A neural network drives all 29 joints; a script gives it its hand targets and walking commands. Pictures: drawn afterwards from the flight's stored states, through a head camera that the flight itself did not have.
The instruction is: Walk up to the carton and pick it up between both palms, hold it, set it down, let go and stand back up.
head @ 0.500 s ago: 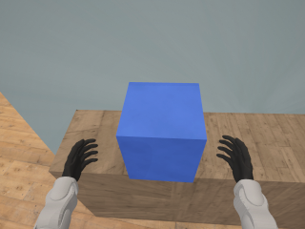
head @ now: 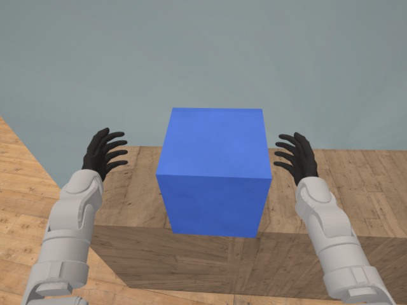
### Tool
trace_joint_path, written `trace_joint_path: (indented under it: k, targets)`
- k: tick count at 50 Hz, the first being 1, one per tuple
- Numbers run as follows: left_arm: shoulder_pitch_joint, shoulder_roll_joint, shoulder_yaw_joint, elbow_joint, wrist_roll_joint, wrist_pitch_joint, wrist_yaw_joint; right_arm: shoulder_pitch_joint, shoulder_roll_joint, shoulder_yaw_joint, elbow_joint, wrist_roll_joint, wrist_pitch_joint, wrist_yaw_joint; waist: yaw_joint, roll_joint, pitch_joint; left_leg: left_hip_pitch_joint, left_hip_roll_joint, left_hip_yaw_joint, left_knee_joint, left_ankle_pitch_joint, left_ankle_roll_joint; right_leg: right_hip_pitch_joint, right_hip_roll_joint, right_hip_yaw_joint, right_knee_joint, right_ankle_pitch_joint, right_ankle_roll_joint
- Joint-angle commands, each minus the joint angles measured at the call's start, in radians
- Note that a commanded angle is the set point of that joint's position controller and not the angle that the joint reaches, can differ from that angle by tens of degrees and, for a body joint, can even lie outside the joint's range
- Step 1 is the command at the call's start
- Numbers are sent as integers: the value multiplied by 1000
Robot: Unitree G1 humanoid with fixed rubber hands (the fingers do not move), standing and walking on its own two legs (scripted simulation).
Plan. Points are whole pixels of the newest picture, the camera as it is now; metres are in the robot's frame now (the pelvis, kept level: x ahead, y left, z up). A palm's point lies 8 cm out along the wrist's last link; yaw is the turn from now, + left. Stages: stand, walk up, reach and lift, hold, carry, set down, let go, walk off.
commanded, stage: reach and lift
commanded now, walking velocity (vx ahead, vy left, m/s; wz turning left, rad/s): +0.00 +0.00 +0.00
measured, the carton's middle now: (215, 174) +0.42 -0.01 -0.01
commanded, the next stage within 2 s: none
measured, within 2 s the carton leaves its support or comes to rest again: neither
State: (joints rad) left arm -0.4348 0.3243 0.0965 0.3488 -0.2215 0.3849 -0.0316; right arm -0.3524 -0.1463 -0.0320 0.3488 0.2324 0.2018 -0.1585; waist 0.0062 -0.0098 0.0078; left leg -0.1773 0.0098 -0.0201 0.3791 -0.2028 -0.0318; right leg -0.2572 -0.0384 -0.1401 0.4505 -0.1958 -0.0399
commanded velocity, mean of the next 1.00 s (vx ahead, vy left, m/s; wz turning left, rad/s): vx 0.00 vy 0.00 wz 0.00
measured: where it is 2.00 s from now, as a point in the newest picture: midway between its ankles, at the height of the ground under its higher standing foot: outside the picture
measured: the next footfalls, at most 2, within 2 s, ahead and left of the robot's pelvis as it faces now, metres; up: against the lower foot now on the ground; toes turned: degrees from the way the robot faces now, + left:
none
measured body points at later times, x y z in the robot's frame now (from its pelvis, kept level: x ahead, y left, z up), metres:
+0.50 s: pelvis +0.01 +0.01 +0.00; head +0.02 +0.00 +0.45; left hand +0.43 +0.22 +0.16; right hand +0.43 -0.18 +0.13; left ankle +0.00 +0.15 -0.74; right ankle +0.03 -0.09 -0.74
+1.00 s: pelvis +0.01 +0.01 +0.00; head +0.03 +0.02 +0.45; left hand +0.44 +0.22 +0.09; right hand +0.43 -0.18 +0.08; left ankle +0.00 +0.15 -0.74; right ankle +0.03 -0.09 -0.74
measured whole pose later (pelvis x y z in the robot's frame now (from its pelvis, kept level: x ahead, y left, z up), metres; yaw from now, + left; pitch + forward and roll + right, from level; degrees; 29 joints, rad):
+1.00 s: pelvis +0.01 +0.01 +0.00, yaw +0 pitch +2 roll +0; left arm -0.78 0.27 0.05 1.01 -0.20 0.03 0.01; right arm -0.78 -0.22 -0.03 1.08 0.24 0.00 -0.14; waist 0.00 -0.01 0.00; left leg -0.22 0.01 -0.02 0.43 -0.24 -0.03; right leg -0.27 -0.03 -0.14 0.43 -0.19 -0.03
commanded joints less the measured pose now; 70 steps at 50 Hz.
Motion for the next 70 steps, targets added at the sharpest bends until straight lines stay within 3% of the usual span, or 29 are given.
trace_joint_path:
  k: [1,3,5,7,8,9,10,14,22,23,27,30,32,33,35,36,37,38,46,49,52,55,58,59,63,64,65,67,70]
  targets:
    - [-530,179,65,-21,-21,-26,25,-527,-162,-89,-102,-4,18,-6,-75,-56,-344,-225,-33,66,-100,-28,74,397,23,163,-87,90,75]
    - [-581,165,34,-44,-13,-30,36,-542,-167,-101,-55,-11,20,-11,-94,-14,-374,-216,-28,53,-97,28,61,433,29,151,-77,184,72]
    - [-523,160,60,-8,0,-22,35,-508,-178,-97,-34,1,6,-8,-65,-43,-417,-158,-30,60,-82,126,49,432,45,150,-79,261,79]
    - [-538,165,72,36,31,12,22,-544,-181,-95,34,-10,24,-29,-100,-36,-379,-171,-34,53,-76,155,54,470,30,157,-74,378,92]
    - [-697,196,73,85,14,5,19,-718,-199,-107,62,-21,28,-29,-97,-43,-376,-231,-40,63,-65,90,53,449,27,156,-72,304,89]
    - [-635,172,73,151,38,16,21,-626,-192,-86,106,-12,36,-29,-84,-31,-320,-220,-32,56,-88,66,52,437,33,154,-83,258,92]
    - [-646,167,63,27,19,-2,27,-670,-219,-99,23,-4,12,-29,-94,-51,-413,-183,-25,46,-78,137,54,458,42,135,-65,322,93]
    - [-664,180,64,-32,31,30,41,-706,-271,-115,-20,18,-5,-37,-103,-7,-526,-115,-35,45,-32,339,25,514,66,128,-48,530,88]
    - [-804,233,66,81,22,54,53,-852,-273,-73,151,74,57,-5,-79,-22,-466,-158,-34,54,-51,224,34,429,60,126,-56,417,92]
    - [-802,203,47,40,8,50,50,-847,-255,-70,134,80,53,-4,-103,-13,-478,-128,-41,46,-40,243,28,436,57,119,-61,438,95]
    - [-816,232,77,233,16,56,35,-903,-282,-65,245,47,67,-26,-89,-75,-441,-220,-43,54,-58,183,45,474,34,153,-52,487,97]
    - [-835,187,26,177,13,1,49,-917,-265,-86,270,58,40,4,-103,-8,-503,-159,-31,31,-35,245,31,398,64,107,-57,387,72]
    - [-781,152,8,309,20,-22,32,-838,-241,-75,314,26,20,-8,-137,-56,-463,-167,-25,32,-31,254,27,413,58,110,-53,457,79]
    - [-724,139,21,349,27,-43,20,-819,-228,-35,336,34,-6,-7,-92,-66,-436,-165,-37,39,-15,284,21,430,54,116,-53,498,85]
    - [-788,141,19,383,38,-79,18,-856,-198,-46,431,24,-20,-11,-102,-29,-411,-203,-40,41,-31,254,26,416,47,124,-50,476,80]
    - [-820,121,-5,340,46,-126,26,-876,-214,-77,388,8,-58,-11,-117,-29,-452,-203,-30,28,-29,235,26,395,59,115,-49,435,72]
    - [-781,122,7,296,40,-151,28,-854,-211,-50,302,20,-84,-6,-77,-24,-538,-154,-33,42,-18,294,20,407,58,114,-50,477,69]
    - [-837,129,-2,306,13,-184,32,-886,-203,-75,342,15,-102,-5,-104,-13,-548,-154,-43,42,-1,315,13,389,60,99,-43,467,72]
    - [-756,55,-37,608,44,-367,37,-818,-164,-29,630,4,-242,33,-62,13,-424,-123,-20,22,20,226,1,150,71,90,-79,205,46]
    - [-744,49,-61,553,23,-493,58,-805,-158,-9,556,20,-340,46,-54,34,-577,-82,-26,27,69,318,-14,155,65,89,-51,287,45]
    - [-766,48,-81,715,11,-543,64,-824,-151,24,722,24,-372,62,-46,23,-512,-175,-25,24,94,276,-5,87,62,90,-20,255,41]
    - [-782,18,-104,655,2,-622,81,-804,-161,49,748,63,-433,86,-41,92,-570,-146,-17,30,121,368,-34,41,65,86,-3,290,37]
    - [-761,11,-102,781,-6,-673,86,-852,-160,89,731,66,-470,98,7,33,-627,-275,-14,29,150,318,-15,53,52,104,34,301,44]
    - [-778,9,-118,840,-12,-686,80,-842,-162,85,773,62,-476,103,-12,35,-588,-309,-16,34,147,292,-10,53,53,108,49,299,40]
    - [-790,3,-115,776,16,-740,96,-842,-224,41,842,63,-527,114,-29,120,-731,-199,-5,8,203,446,-55,-50,67,79,72,336,38]
    - [-808,-13,-125,778,11,-752,97,-876,-170,64,831,75,-532,120,3,137,-726,-201,-1,16,207,452,-58,-82,69,83,53,292,31]
    - [-823,-65,-169,799,-2,-751,99,-871,-193,38,836,76,-535,131,-58,156,-721,-170,0,-5,215,422,-69,-179,77,60,57,244,22]
    - [-775,-75,-175,722,4,-759,104,-803,-203,27,845,68,-562,134,-61,176,-774,-76,13,-15,248,573,-91,-210,87,52,59,297,12]
    - [-674,-92,-140,773,34,-740,95,-773,-180,54,850,70,-578,133,-27,168,-742,-30,18,-14,272,690,-95,-192,98,59,38,330,2]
